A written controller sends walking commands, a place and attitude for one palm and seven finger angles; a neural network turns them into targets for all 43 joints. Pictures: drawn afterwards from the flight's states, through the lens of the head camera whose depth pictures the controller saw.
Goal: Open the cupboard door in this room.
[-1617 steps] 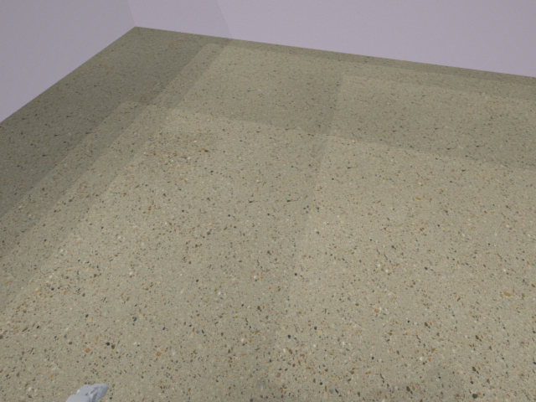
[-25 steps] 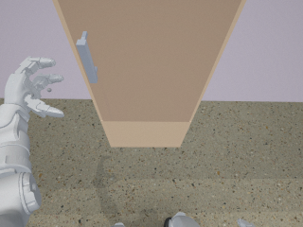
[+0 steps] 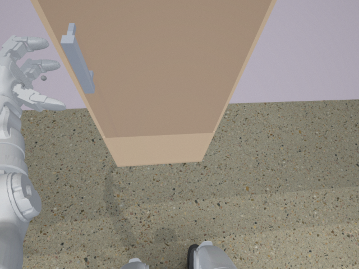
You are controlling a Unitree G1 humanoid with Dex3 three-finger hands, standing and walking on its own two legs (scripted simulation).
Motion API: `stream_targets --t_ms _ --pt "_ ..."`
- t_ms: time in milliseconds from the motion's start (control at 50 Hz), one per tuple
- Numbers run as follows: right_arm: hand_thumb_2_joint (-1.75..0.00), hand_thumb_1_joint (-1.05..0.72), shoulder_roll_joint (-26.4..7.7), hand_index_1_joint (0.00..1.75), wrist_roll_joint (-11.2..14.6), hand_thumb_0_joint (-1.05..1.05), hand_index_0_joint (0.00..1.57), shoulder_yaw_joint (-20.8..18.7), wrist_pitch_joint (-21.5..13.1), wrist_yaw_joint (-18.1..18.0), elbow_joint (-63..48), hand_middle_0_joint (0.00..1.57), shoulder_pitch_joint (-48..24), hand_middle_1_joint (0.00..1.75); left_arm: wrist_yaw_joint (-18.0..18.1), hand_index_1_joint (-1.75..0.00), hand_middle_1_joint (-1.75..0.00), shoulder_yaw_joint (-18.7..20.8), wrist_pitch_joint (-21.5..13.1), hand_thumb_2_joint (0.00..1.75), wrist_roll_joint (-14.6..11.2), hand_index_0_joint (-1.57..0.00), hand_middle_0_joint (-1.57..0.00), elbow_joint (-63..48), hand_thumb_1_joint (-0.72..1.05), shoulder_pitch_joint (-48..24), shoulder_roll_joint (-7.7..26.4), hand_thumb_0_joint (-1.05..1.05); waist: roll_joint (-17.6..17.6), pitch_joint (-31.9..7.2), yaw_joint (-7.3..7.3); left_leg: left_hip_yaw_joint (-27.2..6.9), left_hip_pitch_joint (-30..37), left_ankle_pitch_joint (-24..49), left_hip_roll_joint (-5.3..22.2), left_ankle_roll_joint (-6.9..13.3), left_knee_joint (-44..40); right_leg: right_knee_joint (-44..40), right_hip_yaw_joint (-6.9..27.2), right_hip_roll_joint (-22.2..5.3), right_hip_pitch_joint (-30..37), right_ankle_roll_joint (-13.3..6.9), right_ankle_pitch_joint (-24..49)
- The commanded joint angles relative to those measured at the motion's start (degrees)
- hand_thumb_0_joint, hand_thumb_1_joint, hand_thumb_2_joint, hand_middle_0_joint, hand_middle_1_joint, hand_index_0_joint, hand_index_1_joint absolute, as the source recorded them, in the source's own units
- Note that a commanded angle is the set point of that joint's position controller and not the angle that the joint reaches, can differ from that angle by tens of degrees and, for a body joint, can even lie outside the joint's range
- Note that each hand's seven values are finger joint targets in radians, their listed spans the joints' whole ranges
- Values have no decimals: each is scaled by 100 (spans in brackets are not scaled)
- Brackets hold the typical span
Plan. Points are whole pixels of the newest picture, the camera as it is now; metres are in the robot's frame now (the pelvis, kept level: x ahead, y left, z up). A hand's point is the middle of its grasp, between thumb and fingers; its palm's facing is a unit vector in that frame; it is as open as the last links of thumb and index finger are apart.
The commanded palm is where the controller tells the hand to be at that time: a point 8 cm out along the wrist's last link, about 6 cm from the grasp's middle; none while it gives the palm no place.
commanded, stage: move the hooked fingers beside the handle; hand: left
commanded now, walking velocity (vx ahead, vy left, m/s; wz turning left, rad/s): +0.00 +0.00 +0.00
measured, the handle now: (81, 61) +0.55 +0.18 +0.09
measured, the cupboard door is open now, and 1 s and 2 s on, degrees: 0 0 0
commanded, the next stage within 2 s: slide the fingers in behind the handle in 0.90 s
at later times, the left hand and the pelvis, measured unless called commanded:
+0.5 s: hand (42, 77) +0.50 +0.25 +0.09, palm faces +0.00 -1.00 +0.00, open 14.0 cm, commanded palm +0.48 +0.29 +0.09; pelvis +0.01 +0.00 +0.00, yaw -1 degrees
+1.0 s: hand (46, 79) +0.49 +0.24 +0.10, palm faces +0.00 -1.00 -0.01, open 14.0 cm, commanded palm +0.47 +0.28 +0.09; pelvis +0.00 +0.00 +0.00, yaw +0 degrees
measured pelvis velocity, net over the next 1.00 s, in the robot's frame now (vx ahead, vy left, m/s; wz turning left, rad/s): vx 0.00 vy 0.00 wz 0.00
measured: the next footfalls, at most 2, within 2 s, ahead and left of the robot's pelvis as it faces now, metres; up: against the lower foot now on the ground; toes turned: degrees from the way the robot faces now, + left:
none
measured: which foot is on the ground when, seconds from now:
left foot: down 0.00-1.00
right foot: down 0.00-1.00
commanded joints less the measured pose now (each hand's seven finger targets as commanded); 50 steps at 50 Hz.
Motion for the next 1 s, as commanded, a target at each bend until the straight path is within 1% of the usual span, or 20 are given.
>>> stream_targets --t_ms 0,60,80,120,200,240,280,340,380,420,460,480,520,560,600,620,660,740,860,980 --pt "-90 -90 -1059 30 -29 0 20 -370 -38 -55 -365 20 939 30 11 -120 -120 145 -306 30 38 -30 -30 -1037 -50 -2565 1849 0 821 -2534 -33 -520 758 2747 -149 -63 -509 -39 377 302 1837 -152 1936" --pt "-90 -90 -1103 30 -47 0 20 -367 24 -64 -316 20 1051 30 36 -120 -120 280 -338 30 85 -30 -30 -944 -50 -2856 2136 0 748 -2579 -131 -569 778 2787 -119 -61 -425 -12 371 328 1719 -152 1906" --pt "-90 -90 -1087 30 -54 0 20 -366 29 -56 -327 20 1060 30 28 -120 -120 170 -358 30 82 -30 -30 -1050 -50 -3006 2018 0 900 -2688 -172 -567 877 2853 -118 -63 -401 -12 383 333 1681 -149 1935" --pt "-90 -90 -1084 30 -71 0 20 -380 45 -30 -348 20 1109 30 3 -120 -120 151 -352 30 51 -30 -30 -904 -50 -2668 1853 0 809 -2831 -127 -567 950 3008 -99 -74 -368 4 356 352 1673 -154 1976" --pt "-90 -90 -1087 30 -83 0 20 -403 143 22 -439 20 1129 30 -65 -120 -120 310 -327 30 -10 -30 -30 -1099 -50 -2306 1946 0 868 -3004 8 -569 1065 3530 -65 -100 -331 60 328 359 1780 -158 2276" --pt "-90 -90 -1087 30 -70 0 20 -405 194 43 -522 20 1120 30 -73 -120 -120 377 -291 30 -38 -30 -30 -1138 -50 -2050 1982 0 861 -2950 84 -567 1015 3638 -71 -94 -334 94 313 372 1837 -188 2366" --pt "-90 -90 -1081 30 -59 0 20 -408 233 61 -528 20 1081 30 -55 -120 -120 347 -248 30 -49 -30 -30 -1119 -50 -2100 1929 0 676 -2702 28 -533 846 3317 -74 -65 -366 44 305 381 1794 -154 2251" --pt "-90 -90 -1089 30 -61 0 20 -424 244 41 -608 20 1060 30 9 -120 -120 544 -369 30 -61 -30 -30 -1606 -50 -2203 2193 0 849 -3004 96 -538 984 3455 -92 -52 -352 103 349 374 1975 -184 2403" --pt "-90 -90 -1011 30 -68 0 20 -445 237 70 -562 20 1044 30 12 -120 -120 340 -434 30 -81 -30 -30 -1837 -50 -2192 1853 0 1247 -3163 87 -573 1441 3932 -56 -137 -302 85 316 387 1754 -177 2413" --pt "-90 -90 -1013 30 -59 0 20 -452 229 66 -501 20 1019 30 5 -120 -120 277 -415 30 -139 -30 -30 -1790 -50 -2134 1736 0 988 -2966 37 -594 1424 3862 -28 -128 -312 34 284 401 1691 -152 2319" --pt "-90 -90 -1012 30 -58 0 20 -465 217 57 -464 20 1014 30 -18 -120 -120 249 -376 30 -192 -30 -30 -1856 -50 -2079 1633 0 1114 -3035 60 -632 1633 4199 -8 -163 -290 48 261 401 1598 -166 2392" --pt "-90 -90 -985 30 -52 0 20 -450 212 70 -453 20 967 30 -31 -120 -120 22 -312 30 -204 -30 -30 -1718 -50 -2042 1324 0 1108 -2867 3 -627 1609 4132 -14 -174 -310 17 239 406 1500 -159 2318" --pt "-90 -90 -1014 30 -35 0 20 -426 210 63 -419 20 932 30 -9 -120 -120 3 -203 30 -191 -30 -30 -1327 -50 -1997 1332 0 606 -2412 -58 -573 1119 3438 -47 -87 -378 -44 244 394 1566 -130 2118" --pt "-90 -90 -1016 30 -57 0 20 -425 203 47 -449 20 924 30 34 -120 -120 126 -260 30 -126 -30 -30 -1573 -50 -2199 1541 0 991 -2715 33 -592 1283 3616 -74 -119 -361 43 268 373 1631 -168 2200" --pt "-90 -90 -973 30 -50 0 20 -415 188 50 -466 20 886 30 82 -120 -120 8 -302 30 -110 -30 -30 -1528 -50 -2131 1390 0 751 -2651 0 -599 1227 3614 -70 -124 -342 47 258 373 1644 -154 2214" --pt "-90 -90 -963 30 -54 0 20 -417 168 57 -462 20 853 30 92 -120 -120 -120 -355 30 -128 -30 -30 -1683 -50 -2317 1242 0 913 -2670 -35 -601 1308 3598 -67 -142 -348 40 256 373 1583 -151 2165" --pt "-90 -90 -976 30 -62 0 20 -431 161 62 -458 20 875 30 129 -120 -120 20 -421 30 -166 -30 -30 -1754 -50 -2283 1342 0 974 -2871 32 -644 1496 3932 -41 -191 -301 93 249 382 1584 -175 2271" --pt "-90 -90 -1000 30 -44 0 20 -392 169 49 -468 20 831 30 165 -120 -120 72 -343 30 -125 -30 -30 -1280 -50 -2133 1409 0 553 -2498 -2 -589 963 3343 -90 -97 -349 89 267 362 1727 -168 2184" --pt "-90 -90 -979 30 -48 0 20 -381 140 28 -524 20 789 30 172 -120 -120 102 -498 30 -63 -30 -30 -1594 -50 -2495 1576 0 885 -2894 46 -573 1066 3211 -120 -115 -343 127 329 345 1864 -170 2162" --pt "-90 -90 -995 30 -21 0 20 -366 125 18 -478 20 768 30 71 -120 -120 10 -420 30 -101 -30 -30 -1317 -50 -2305 1480 0 696 -2601 -3 -540 817 2815 -133 -71 -396 53 326 345 1831 -154 2003"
